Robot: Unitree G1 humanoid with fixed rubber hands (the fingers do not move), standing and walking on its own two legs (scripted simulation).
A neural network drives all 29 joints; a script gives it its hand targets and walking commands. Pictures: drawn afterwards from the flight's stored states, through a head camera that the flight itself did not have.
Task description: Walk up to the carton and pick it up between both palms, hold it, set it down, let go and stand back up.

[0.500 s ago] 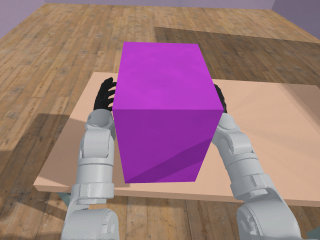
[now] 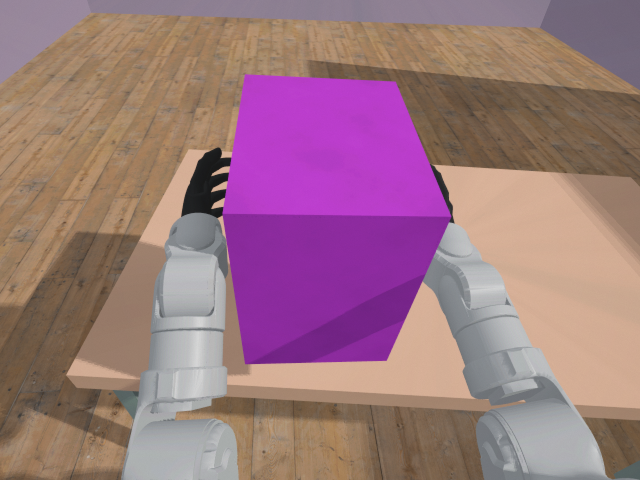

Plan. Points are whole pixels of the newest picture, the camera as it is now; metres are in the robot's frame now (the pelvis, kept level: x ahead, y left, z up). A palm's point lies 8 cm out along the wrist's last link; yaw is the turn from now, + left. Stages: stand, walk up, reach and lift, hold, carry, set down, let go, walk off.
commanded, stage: hold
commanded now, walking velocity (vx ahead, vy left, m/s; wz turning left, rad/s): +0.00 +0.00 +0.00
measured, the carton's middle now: (319, 224) +0.39 -0.01 +0.14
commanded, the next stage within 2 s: none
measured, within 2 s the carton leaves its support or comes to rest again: neither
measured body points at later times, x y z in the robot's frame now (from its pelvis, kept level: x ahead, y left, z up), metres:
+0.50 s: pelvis -0.01 +0.00 +0.00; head -0.06 +0.02 +0.45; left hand +0.37 +0.14 +0.20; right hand +0.36 -0.14 +0.18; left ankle +0.01 +0.13 -0.75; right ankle +0.02 -0.13 -0.75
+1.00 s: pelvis +0.00 +0.00 +0.00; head -0.04 +0.02 +0.45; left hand +0.37 +0.14 +0.19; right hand +0.37 -0.15 +0.17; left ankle +0.01 +0.13 -0.75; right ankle +0.02 -0.13 -0.75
